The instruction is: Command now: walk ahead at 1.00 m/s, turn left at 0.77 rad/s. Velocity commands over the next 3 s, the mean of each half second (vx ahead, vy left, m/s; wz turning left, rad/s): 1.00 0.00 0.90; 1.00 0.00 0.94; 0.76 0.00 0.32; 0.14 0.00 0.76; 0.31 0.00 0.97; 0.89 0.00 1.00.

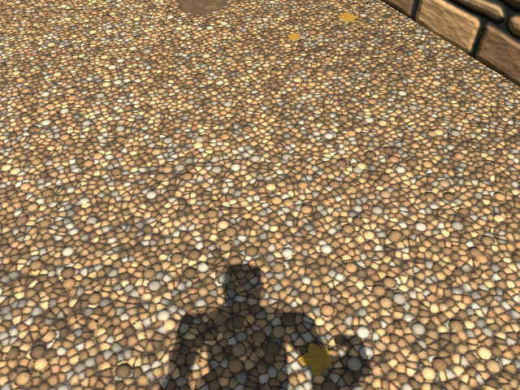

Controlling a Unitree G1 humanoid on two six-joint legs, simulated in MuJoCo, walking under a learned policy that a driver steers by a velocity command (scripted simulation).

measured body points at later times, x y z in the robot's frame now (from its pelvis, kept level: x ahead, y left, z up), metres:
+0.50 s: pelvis +0.45 -0.01 +0.01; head +0.47 +0.01 +0.46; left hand +0.53 +0.32 -0.04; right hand +0.65 -0.23 -0.09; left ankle +0.25 +0.03 -0.61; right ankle +0.59 -0.10 -0.70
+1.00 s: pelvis +0.77 +0.25 +0.00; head +0.79 +0.27 +0.45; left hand +0.61 +0.48 -0.11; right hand +1.08 +0.22 -0.09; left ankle +0.79 +0.32 -0.70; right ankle +0.81 +0.02 -0.57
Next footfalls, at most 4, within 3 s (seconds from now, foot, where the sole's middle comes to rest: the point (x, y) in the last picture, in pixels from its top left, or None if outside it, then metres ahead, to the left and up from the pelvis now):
0.02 left None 0.24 0.05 -0.74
0.42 right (317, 335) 0.63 -0.09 -0.74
0.90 left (159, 273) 0.81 0.36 -0.74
1.34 right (96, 169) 1.22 0.64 -0.74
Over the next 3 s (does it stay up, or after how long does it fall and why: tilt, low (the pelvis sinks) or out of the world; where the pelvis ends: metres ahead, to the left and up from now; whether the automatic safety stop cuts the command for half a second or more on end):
stays up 0.80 0.96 0.03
